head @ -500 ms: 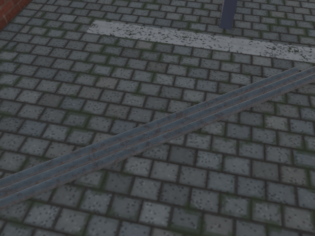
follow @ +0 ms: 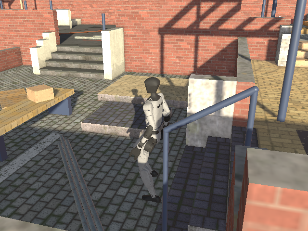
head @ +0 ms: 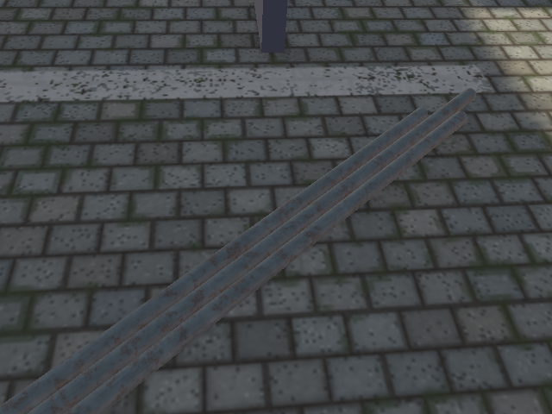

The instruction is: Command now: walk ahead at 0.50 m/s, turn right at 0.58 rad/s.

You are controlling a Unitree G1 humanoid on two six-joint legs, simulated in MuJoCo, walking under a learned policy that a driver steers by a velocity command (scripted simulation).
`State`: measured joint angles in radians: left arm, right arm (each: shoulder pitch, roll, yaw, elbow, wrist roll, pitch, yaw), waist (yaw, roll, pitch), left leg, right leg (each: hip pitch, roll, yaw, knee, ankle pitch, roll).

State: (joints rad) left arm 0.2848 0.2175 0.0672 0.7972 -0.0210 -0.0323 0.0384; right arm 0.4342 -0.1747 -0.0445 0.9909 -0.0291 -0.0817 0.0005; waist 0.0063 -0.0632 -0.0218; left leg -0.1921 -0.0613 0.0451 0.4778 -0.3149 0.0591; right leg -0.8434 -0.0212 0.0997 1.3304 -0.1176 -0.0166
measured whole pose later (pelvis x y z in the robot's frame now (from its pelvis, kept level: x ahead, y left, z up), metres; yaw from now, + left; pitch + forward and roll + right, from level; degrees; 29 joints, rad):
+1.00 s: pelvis +0.57 -0.02 +0.01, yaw -7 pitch +3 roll -1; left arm 0.14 0.28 0.06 0.67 0.02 -0.09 0.01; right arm 0.33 -0.25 -0.05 0.73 0.01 -0.06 0.01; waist -0.05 -0.02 0.02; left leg -0.22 -0.12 -0.11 0.35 -0.16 0.10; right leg -0.64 -0.06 0.09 0.90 -0.22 0.05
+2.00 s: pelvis +1.05 +0.08 +0.04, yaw +28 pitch +0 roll +0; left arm 0.09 0.30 0.06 0.66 0.01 -0.12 -0.01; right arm 0.33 -0.27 -0.08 0.68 0.01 -0.06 0.02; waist -0.05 -0.02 0.07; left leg -0.23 -0.10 -0.07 0.44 0.12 0.12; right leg -0.54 -0.07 0.05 1.02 -0.32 -0.01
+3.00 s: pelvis +1.43 +0.41 +0.01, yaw +64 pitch +2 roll -1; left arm 0.08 0.31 0.06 0.73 0.01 -0.09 -0.01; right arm 0.35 -0.27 -0.05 0.67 0.01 -0.04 0.00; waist -0.05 -0.03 0.03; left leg -0.18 -0.10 -0.10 0.36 -0.20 0.09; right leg -0.67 -0.08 0.07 0.83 -0.10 0.06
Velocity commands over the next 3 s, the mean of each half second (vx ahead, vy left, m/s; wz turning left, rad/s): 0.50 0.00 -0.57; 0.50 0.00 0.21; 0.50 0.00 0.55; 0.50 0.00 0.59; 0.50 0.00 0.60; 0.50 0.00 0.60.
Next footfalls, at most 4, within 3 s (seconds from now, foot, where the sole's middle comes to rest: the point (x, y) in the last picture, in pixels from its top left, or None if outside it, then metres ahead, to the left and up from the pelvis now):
0.28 right None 0.30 -0.10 -0.77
0.74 left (260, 376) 0.61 0.04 -0.77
1.24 right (337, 297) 0.85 -0.17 -0.77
1.72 left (220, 231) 1.05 0.17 -0.74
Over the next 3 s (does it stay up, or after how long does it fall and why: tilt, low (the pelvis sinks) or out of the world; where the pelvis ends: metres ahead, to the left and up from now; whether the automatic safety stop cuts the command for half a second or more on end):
stays up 1.43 0.41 0.01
